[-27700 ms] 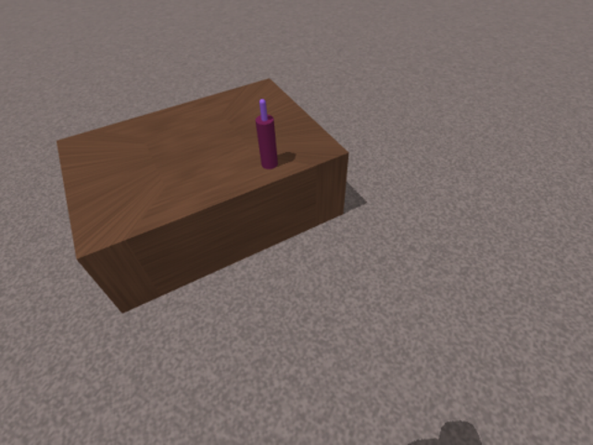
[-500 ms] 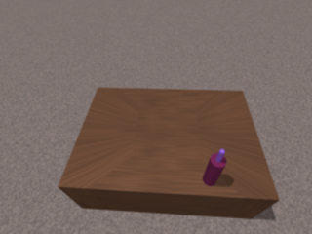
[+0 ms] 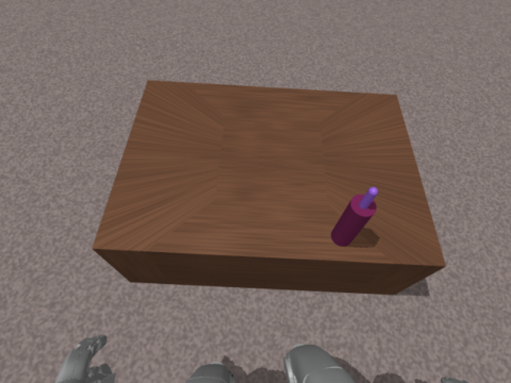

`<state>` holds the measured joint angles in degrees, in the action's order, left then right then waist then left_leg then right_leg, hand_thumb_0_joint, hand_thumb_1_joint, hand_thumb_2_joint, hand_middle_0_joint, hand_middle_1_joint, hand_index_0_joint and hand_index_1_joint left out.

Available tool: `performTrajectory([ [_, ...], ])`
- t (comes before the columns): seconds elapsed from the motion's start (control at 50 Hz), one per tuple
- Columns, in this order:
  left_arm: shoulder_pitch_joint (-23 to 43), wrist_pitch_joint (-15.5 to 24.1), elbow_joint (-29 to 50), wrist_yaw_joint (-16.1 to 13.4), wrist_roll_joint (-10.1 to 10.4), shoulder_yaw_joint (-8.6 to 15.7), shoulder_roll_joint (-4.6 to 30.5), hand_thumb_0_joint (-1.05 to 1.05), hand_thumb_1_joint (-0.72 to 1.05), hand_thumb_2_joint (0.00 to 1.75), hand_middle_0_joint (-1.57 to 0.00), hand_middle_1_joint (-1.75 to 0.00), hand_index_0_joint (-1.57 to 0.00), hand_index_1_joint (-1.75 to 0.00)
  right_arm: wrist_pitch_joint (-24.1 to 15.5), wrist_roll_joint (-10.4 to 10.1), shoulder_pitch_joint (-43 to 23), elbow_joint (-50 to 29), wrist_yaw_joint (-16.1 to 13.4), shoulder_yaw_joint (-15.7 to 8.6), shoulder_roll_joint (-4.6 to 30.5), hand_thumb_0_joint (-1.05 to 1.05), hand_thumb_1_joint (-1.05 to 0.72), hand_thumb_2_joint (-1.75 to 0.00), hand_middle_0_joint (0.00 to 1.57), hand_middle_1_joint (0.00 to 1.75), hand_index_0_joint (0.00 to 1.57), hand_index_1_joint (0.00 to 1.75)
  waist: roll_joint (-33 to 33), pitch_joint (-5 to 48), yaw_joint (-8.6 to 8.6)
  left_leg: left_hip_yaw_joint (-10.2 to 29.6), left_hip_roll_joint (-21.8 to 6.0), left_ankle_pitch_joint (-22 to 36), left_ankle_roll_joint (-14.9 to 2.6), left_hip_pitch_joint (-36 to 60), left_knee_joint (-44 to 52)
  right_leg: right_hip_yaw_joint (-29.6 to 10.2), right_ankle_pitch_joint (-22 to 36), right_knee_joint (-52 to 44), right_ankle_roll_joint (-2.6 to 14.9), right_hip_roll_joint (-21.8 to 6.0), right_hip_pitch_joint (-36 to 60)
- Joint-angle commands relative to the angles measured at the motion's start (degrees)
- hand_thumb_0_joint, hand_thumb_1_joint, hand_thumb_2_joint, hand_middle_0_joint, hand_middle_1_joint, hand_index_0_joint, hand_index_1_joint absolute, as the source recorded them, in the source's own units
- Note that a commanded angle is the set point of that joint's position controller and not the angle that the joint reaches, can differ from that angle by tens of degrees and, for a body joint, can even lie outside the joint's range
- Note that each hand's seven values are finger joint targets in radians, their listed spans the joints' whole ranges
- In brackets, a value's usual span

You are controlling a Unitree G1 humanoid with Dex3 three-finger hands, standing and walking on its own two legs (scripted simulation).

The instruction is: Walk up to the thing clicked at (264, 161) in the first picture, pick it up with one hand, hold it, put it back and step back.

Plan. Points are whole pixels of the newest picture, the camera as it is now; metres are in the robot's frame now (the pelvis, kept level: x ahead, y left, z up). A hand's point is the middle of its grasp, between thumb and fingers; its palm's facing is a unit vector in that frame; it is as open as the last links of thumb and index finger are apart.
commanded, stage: step back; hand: right
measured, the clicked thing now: (355, 216) +0.50 -0.25 -0.27
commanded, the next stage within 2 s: none
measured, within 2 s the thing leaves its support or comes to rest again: neither
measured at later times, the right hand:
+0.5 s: hand out of the picture +0.00 -0.27 -0.16, palm faces -0.09 +0.90 -0.42, open 7.4 cm
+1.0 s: hand out of the picture -0.11 -0.29 -0.15, palm faces +0.03 +0.91 -0.41, open 7.4 cm
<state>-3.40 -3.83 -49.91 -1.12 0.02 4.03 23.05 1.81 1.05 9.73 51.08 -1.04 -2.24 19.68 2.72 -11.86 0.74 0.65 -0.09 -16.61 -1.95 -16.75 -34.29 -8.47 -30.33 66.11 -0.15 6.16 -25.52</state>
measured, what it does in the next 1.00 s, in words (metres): walks backwards: right foot, then left foot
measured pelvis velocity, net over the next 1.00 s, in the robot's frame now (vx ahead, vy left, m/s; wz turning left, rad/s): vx -0.24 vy -0.02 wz -0.06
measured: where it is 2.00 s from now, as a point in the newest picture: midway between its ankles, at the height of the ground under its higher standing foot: outside the picture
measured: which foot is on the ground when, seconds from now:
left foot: down 0.00-0.18, up 0.20-0.50, down 0.52-0.96, up 0.98-1.00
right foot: up 0.00-0.16, down 0.18-0.52, up 0.54-0.92, down 0.94-1.00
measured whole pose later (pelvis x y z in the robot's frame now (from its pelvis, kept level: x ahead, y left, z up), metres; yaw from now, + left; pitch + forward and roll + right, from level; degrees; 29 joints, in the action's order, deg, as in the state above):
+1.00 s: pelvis -0.24 -0.02 -0.01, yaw -3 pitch -3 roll -1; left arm -13.2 -2.8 -49.2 1.2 -1.9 4.7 21.0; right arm 3.2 0.6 6.4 46.3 -1.1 -3.2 23.5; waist -2.1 -8.9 -1.5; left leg 4.0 0.0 -22.4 0.2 -28.5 -47.0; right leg -1.3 -22.2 39.4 0.6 1.2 -14.6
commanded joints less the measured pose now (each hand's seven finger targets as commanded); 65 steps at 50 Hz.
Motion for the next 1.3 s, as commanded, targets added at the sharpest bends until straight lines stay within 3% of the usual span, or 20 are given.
performTrajectory([
  [0.0, -1.09, 1.66, 4.97, -0.40, -0.48, 2.71, 8.94, 0.00, 0.90, 0.90, -0.20, -0.30, -0.20, -0.30, -1.57, 0.14, 2.38, -5.07, -1.43, -4.44, 16.06, 0.00, -0.90, -0.90, 0.20, 0.30, 0.20, 0.30, -9.76, 14.67, 2.04, 13.13, -15.18, 40.01, -13.02, 16.72, 4.96, 0.97, 0.15, -9.05, -1.40, -2.65, -2.43],
  [0.14, -10.17, 3.51, 2.16, 0.06, -2.11, 3.78, 10.00, 0.00, 0.90, 0.90, -0.20, -0.30, -0.20, -0.30, -0.39, -1.31, -2.96, -6.91, -0.48, -2.94, 14.58, 0.00, -0.90, -0.90, 0.20, 0.30, 0.20, 0.30, -6.40, 17.74, -2.13, 8.47, -8.17, 15.58, -4.15, -2.60, -4.16, 1.44, 22.99, -42.21, 3.21, -9.57, 21.18],
  [0.18, -5.67, 3.74, 4.89, 0.33, -1.80, 5.35, 18.93, 0.00, 0.90, 0.90, -0.20, -0.30, -0.20, -0.30, 0.13, -1.50, -3.62, -7.36, -1.19, -2.80, 12.69, 0.00, -0.90, -0.90, 0.20, 0.30, 0.20, 0.30, 12.37, 12.66, -3.52, 6.31, 6.00, -20.69, 1.09, -11.58, -27.28, -22.95, 35.85, -46.64, 18.64, -30.06, 12.00],
  [0.2, -3.91, 3.95, 6.12, 0.17, -1.68, 5.11, 16.44, 0.00, 0.90, 0.90, -0.20, -0.30, -0.20, -0.30, 0.32, -1.25, -2.71, -6.03, -1.23, -3.37, 14.49, 0.00, -0.90, -0.90, 0.20, 0.30, 0.20, 0.30, 8.28, 10.10, -2.62, 9.84, 5.03, -19.49, 1.44, -10.20, -34.72, -22.12, 38.49, -46.19, 19.20, -29.66, 8.41],
  [0.26, 1.18, 3.58, 7.51, -0.29, -1.34, 4.08, 12.20, 0.00, 0.90, 0.90, -0.20, -0.30, -0.20, -0.30, -0.10, -1.65, 1.64, -4.28, -1.22, -2.87, 13.86, 0.00, -0.90, -0.90, 0.20, 0.30, 0.20, 0.30, 5.81, 10.16, 0.76, 8.86, 6.67, -12.20, 2.00, -10.49, -36.00, -5.28, 42.12, -42.18, 12.71, -19.80, 10.92],
  [0.4, -5.42, 2.89, 8.76, -0.96, -1.81, 3.68, 11.90, 0.00, 0.90, 0.90, -0.20, -0.30, -0.20, -0.30, -0.87, -0.47, 0.40, -5.82, -0.60, -2.78, 12.95, 0.00, -0.90, -0.90, 0.20, 0.30, 0.20, 0.30, 8.19, 14.70, -3.42, 2.97, 2.13, -12.80, 2.38, -8.64, -10.87, -3.76, 47.11, -35.47, 12.49, -20.11, 23.61],
  [0.46, -1.96, 2.02, 10.33, -0.38, -0.75, 3.41, 12.78, 0.00, 0.90, 0.90, -0.20, -0.30, -0.20, -0.30, -1.72, 0.09, 6.65, -3.62, -0.12, -3.60, 12.59, 0.00, -0.90, -0.90, 0.20, 0.30, 0.20, 0.30, 6.30, 17.35, 0.56, -1.52, 1.83, 4.40, 1.07, 3.00, 10.03, -1.18, 41.47, -28.62, 9.13, -18.02, 18.52],
  [0.5, -3.69, 1.64, 11.07, -0.03, -0.15, 2.19, 7.68, 0.00, 0.90, 0.90, -0.20, -0.30, -0.20, -0.30, -2.37, 1.56, 3.66, -4.99, -0.13, -5.50, 20.02, 0.00, -0.90, -0.90, 0.20, 0.30, 0.20, 0.30, -12.12, 16.30, -0.85, 23.96, -16.00, 22.55, -5.75, 10.33, 13.07, 3.89, 12.98, -14.91, 2.57, -4.74, 0.51],
  [0.52, -0.39, 1.56, 11.02, -1.01, -0.24, 3.25, 9.76, 0.00, 0.90, 0.90, -0.20, -0.30, -0.20, -0.30, -2.23, 0.59, 2.58, -6.03, 0.29, -6.07, 24.60, 0.00, -0.90, -0.90, 0.20, 0.30, 0.20, 0.30, -16.06, 16.17, 2.28, 30.86, -22.99, 30.93, -14.55, 5.15, 13.81, 1.03, -8.46, -4.72, 1.50, -0.06, -0.03],
  [0.6, -6.35, 1.27, 7.33, -1.05, 0.15, 3.60, 9.78, 0.00, 0.90, 0.90, -0.20, -0.30, -0.20, -0.30, -2.06, 0.84, -4.38, -6.93, -0.78, -4.09, 16.46, 0.00, -0.90, -0.90, 0.20, 0.30, 0.20, 0.30, -9.58, 11.80, -2.73, 13.74, -14.58, 30.38, -10.40, 5.67, 9.94, -3.97, 0.52, 8.43, 1.46, -0.10, -4.44],
  [0.74, -6.31, 1.59, 7.78, -0.02, -0.88, 3.53, 9.07, 0.00, 0.90, 0.90, -0.20, -0.30, -0.20, -0.30, -1.89, 0.25, 1.13, -7.28, -1.07, -4.52, 15.87, 0.00, -0.90, -0.90, 0.20, 0.30, 0.20, 0.30, -11.20, 14.34, 1.67, 12.58, -15.19, 29.08, -12.94, 15.95, 8.07, -0.13, 0.89, -5.14, -2.20, -1.97, -3.81],
  [0.84, -12.33, 1.75, 5.06, 0.78, -0.97, 3.79, 9.44, 0.00, 0.90, 0.90, -0.20, -0.30, -0.20, -0.30, -0.97, 0.78, -3.64, -9.65, -0.65, -5.06, 18.30, 0.00, -0.90, -0.90, 0.20, 0.30, 0.20, 0.30, -14.19, 16.34, -0.68, 11.81, -15.40, 14.25, -10.64, 5.47, 8.66, 6.22, 3.26, -23.93, 0.03, -5.76, 9.30],
  [0.9, -17.91, 2.54, 2.19, 1.11, -2.02, 4.42, 9.69, 0.00, 0.90, 0.90, -0.20, -0.30, -0.20, -0.30, -0.11, -0.10, -4.02, -9.62, -0.27, -4.34, 16.82, 0.00, -0.90, -0.90, 0.20, 0.30, 0.20, 0.30, -10.46, 16.48, -3.03, 7.65, -9.58, 3.46, -4.20, -5.51, 2.36, 6.01, 13.76, -41.06, 2.88, -6.79, 20.10],
  [0.94, -11.36, 2.55, 6.19, 1.13, -2.61, 6.86, 20.13, 0.00, 0.90, 0.90, -0.20, -0.30, -0.20, -0.30, -0.08, -0.78, -5.22, -11.13, -0.78, -3.69, 12.72, 0.00, -0.90, -0.90, 0.20, 0.30, 0.20, 0.30, 12.58, 10.62, -4.62, 4.42, 6.19, -17.50, 2.14, -14.92, -22.12, -22.81, 5.83, -50.97, 16.24, -28.94, 5.82],
  [0.96, -7.28, 2.84, 7.98, 0.71, -2.55, 6.60, 20.31, 0.00, 0.90, 0.90, -0.20, -0.30, -0.20, -0.30, 0.11, -0.39, -5.55, -10.44, -1.22, -4.60, 15.01, 0.00, -0.90, -0.90, 0.20, 0.30, 0.20, 0.30, 10.59, 6.71, -3.94, 9.90, 3.51, -17.60, 2.71, -12.21, -31.34, -25.65, 6.63, -52.57, 18.69, -31.92, -3.29],
  [1.02, 1.76, 3.19, 9.49, -0.10, -2.49, 4.78, 13.22, 0.00, 0.90, 0.90, -0.20, -0.30, -0.20, -0.30, -0.27, -0.97, 1.65, -6.66, -0.96, -4.18, 14.71, 0.00, -0.90, -0.90, 0.20, 0.30, 0.20, 0.30, 5.77, 6.85, 1.91, 8.44, 6.32, -9.14, 2.32, -9.52, -36.09, -4.63, 22.69, -44.60, 11.69, -19.98, -0.20],
  [1.18, -5.80, 2.08, 9.10, -0.65, -1.67, 3.94, 12.62, 0.00, 0.90, 0.90, -0.20, -0.30, -0.20, -0.30, -1.67, 0.23, 3.89, -5.72, -0.58, -3.22, 11.98, 0.00, -0.90, -0.90, 0.20, 0.30, 0.20, 0.30, 8.61, 15.05, -2.57, -0.95, 2.13, -8.29, 1.92, -5.57, -1.29, -1.88, 41.62, -32.19, 10.55, -19.99, 22.24],
  [1.22, -4.14, 1.12, 10.02, -0.26, -1.12, 2.91, 11.31, 0.00, 0.90, 0.90, -0.20, -0.30, -0.20, -0.30, -2.18, 0.43, 7.39, -4.03, -0.66, -4.10, 13.51, 0.00, -0.90, -0.90, 0.20, 0.30, 0.20, 0.30, 4.35, 16.06, -0.76, 1.18, 0.22, 7.86, 0.44, 3.61, 11.43, 0.06, 34.05, -26.71, 6.60, -17.48, 15.12],
  [1.26, -1.71, 1.01, 11.34, -0.47, -0.32, 2.89, 9.57, 0.00, 0.90, 0.90, -0.20, -0.30, -0.20, -0.30, -2.04, 0.66, 3.05, -5.85, -0.14, -6.06, 24.57, 0.00, -0.90, -0.90, 0.20, 0.30, 0.20, 0.30, -15.75, 14.62, -0.23, 28.07, -20.78, 25.22, -13.00, 2.69, 13.94, 7.70, -2.74, -10.37, 1.24, -3.05, 1.16],
  [1.28, 0.96, 0.87, 10.70, -0.96, -1.07, 3.79, 10.98, 0.00, 0.90, 0.90, -0.20, -0.30, -0.20, -0.30, -2.34, 1.12, 3.18, -5.99, -0.29, -6.36, 24.58, 0.00, -0.90, -0.90, 0.20, 0.30, 0.20, 0.30, -13.55, 13.03, 1.76, 32.62, -23.43, 25.34, -16.69, -2.51, 14.44, 0.25, -8.04, -0.07, 1.05, -3.10, 1.90],
])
